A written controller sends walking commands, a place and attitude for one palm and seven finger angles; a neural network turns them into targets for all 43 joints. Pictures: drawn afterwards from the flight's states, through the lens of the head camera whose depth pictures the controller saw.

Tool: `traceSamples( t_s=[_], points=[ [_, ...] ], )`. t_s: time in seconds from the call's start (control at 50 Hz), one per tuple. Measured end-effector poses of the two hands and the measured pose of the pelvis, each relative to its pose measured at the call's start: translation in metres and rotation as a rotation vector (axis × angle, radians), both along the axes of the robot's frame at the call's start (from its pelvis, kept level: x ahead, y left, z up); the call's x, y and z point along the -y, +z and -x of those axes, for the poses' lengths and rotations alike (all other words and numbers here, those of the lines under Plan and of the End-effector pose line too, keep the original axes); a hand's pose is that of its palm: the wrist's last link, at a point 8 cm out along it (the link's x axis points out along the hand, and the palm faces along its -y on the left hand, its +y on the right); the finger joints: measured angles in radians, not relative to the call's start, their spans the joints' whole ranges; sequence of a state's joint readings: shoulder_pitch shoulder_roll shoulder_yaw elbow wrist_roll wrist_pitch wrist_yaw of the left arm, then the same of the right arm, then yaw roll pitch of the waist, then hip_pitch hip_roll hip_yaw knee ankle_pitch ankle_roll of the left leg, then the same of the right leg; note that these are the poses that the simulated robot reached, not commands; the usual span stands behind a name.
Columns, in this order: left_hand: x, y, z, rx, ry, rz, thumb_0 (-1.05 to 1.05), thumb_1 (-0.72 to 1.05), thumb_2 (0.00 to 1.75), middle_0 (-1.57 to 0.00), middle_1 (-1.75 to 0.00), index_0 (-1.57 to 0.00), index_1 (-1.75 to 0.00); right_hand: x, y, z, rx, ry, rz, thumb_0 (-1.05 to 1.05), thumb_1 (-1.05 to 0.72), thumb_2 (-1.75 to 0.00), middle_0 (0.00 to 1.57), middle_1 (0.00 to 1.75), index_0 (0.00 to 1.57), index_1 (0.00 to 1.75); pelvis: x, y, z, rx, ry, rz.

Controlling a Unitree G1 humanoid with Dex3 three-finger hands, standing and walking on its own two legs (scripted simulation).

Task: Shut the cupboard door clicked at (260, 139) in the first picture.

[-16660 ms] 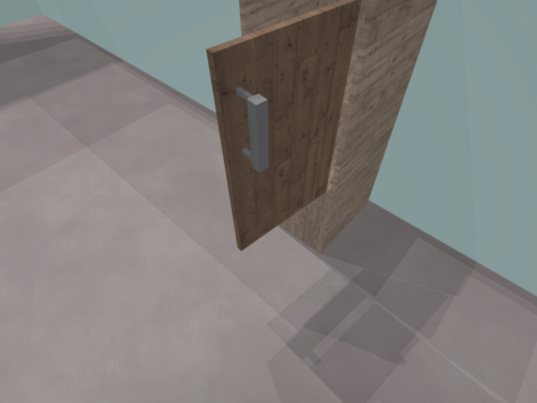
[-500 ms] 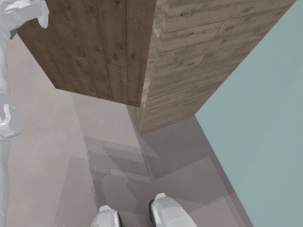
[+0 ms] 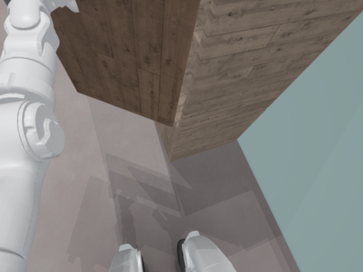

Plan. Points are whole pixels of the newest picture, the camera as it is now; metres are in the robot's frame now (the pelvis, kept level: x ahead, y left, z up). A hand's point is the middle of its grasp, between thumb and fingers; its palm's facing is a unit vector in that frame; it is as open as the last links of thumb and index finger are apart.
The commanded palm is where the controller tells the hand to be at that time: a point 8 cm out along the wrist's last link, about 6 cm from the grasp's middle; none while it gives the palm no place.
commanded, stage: pull the fist back off the door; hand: left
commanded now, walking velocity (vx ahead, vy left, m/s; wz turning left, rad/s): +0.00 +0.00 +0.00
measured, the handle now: out of the picture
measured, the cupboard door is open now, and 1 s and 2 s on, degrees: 51 51 51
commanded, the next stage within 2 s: draw the hand back to the body in 0.66 s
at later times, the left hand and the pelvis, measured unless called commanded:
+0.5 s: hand (68, 19) +0.55 +0.10 +0.15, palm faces +0.03 -1.00 -0.01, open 3.1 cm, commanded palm +0.51 +0.14 +0.16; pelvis +0.01 +0.00 +0.03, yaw -1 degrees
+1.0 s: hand (61, 44) +0.50 +0.11 +0.16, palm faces +0.04 -1.00 -0.02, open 3.1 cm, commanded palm +0.44 +0.17 +0.17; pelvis +0.01 -0.01 +0.04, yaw -2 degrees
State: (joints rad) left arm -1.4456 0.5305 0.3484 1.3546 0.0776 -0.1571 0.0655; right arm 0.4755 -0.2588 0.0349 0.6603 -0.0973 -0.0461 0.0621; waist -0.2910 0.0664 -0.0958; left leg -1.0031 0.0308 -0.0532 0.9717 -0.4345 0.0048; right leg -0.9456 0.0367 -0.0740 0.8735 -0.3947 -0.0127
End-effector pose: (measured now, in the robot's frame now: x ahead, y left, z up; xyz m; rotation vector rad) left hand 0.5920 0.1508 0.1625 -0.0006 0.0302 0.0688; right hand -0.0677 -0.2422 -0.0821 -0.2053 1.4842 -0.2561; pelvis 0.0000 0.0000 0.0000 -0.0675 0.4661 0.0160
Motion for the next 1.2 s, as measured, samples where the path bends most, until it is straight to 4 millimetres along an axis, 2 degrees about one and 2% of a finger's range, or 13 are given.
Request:
traceSamples(
  t_s=[0.18,0.32,0.46,0.62,0.74,0.82,0.94,1.02,1.08,1.14,1.2],
  points=[
    [0.013,-0.003,0.013,-0.035,-0.039,-0.001,0.02,0.88,0.91,-1.3,-1.5,-1.3,-1.5,-0.019,0.008,0.028,-0.033,-0.104,-0.063,0.0,-0.9,-0.9,0.2,0.3,0.21,0.3,0.001,0.015,-0.003,0.051,-0.034,-0.016],
    [0.007,-0.001,0.03,-0.011,-0.033,-0.009,0.02,0.89,0.91,-1.3,-1.5,-1.3,-1.5,-0.014,0.014,0.032,-0.037,-0.119,-0.063,0.0,-0.9,-0.9,0.2,0.3,0.21,0.3,0.002,0.023,-0.01,0.095,-0.047,-0.026],
    [-0.003,-0.01,0.054,0.004,-0.04,-0.011,0.02,0.9,0.9,-1.3,-1.5,-1.3,-1.5,0.006,0.015,0.002,0.028,-0.081,-0.024,0.0,-0.9,-0.9,0.2,0.3,0.21,0.3,0.001,0.028,-0.014,0.136,-0.04,-0.03],
    [0.0,-0.011,0.085,0.025,-0.061,-0.01,0.02,0.9,0.9,-1.3,-1.5,-1.3,-1.5,0.021,0.008,-0.06,0.178,-0.009,-0.002,0.0,-0.9,-0.9,0.2,0.3,0.2,0.3,0.0,0.03,-0.016,0.182,-0.023,-0.034],
    [0.008,-0.008,0.093,0.013,-0.053,-0.014,0.02,0.9,0.9,-1.3,-1.5,-1.3,-1.5,0.019,0.003,-0.098,0.285,0.037,-0.01,0.0,-0.9,-0.9,0.2,0.3,0.2,0.3,0.001,0.029,-0.011,0.201,-0.011,-0.04],
    [0.011,-0.001,0.091,0.031,-0.049,-0.017,0.02,0.9,0.9,-1.3,-1.5,-1.3,-1.5,0.016,0.0,-0.105,0.319,0.043,-0.023,0.0,-0.9,-0.9,0.2,0.3,0.2,0.3,0.002,0.028,-0.008,0.197,-0.015,-0.045],
    [0.001,0.002,0.104,0.05,-0.046,-0.023,0.02,0.9,0.9,-1.3,-1.5,-1.3,-1.5,0.01,-0.002,-0.093,0.309,0.001,-0.059,0.0,-0.9,-0.9,0.2,0.3,0.21,0.3,0.005,0.032,-0.01,0.215,-0.044,-0.052],
    [-0.017,-0.004,0.126,0.035,-0.024,-0.02,0.02,0.9,0.9,-1.3,-1.5,-1.3,-1.5,0.011,0.0,-0.087,0.299,-0.026,-0.067,0.0,-0.9,-0.9,0.2,0.3,0.21,0.3,0.008,0.037,-0.013,0.251,-0.052,-0.053],
    [-0.029,-0.002,0.147,0.053,-0.018,-0.026,0.02,0.9,0.9,-1.3,-1.5,-1.3,-1.5,0.014,0.004,-0.09,0.314,-0.028,-0.058,0.01,-0.9,-0.9,0.2,0.3,0.21,0.3,0.009,0.04,-0.013,0.282,-0.049,-0.052],
    [-0.039,0.004,0.168,0.073,-0.02,-0.03,0.02,0.9,0.9,-1.3,-1.5,-1.3,-1.5,0.019,0.008,-0.102,0.349,-0.013,-0.043,0.01,-0.9,-0.9,0.2,0.3,0.21,0.3,0.011,0.043,-0.013,0.312,-0.04,-0.052],
    [-0.047,0.012,0.19,0.085,-0.029,-0.035,0.02,0.9,0.9,-1.3,-1.5,-1.3,-1.5,0.023,0.013,-0.123,0.413,0.012,-0.028,0.01,-0.9,-0.9,0.2,0.3,0.2,0.3,0.011,0.046,-0.012,0.342,-0.031,-0.053]
  ],
)
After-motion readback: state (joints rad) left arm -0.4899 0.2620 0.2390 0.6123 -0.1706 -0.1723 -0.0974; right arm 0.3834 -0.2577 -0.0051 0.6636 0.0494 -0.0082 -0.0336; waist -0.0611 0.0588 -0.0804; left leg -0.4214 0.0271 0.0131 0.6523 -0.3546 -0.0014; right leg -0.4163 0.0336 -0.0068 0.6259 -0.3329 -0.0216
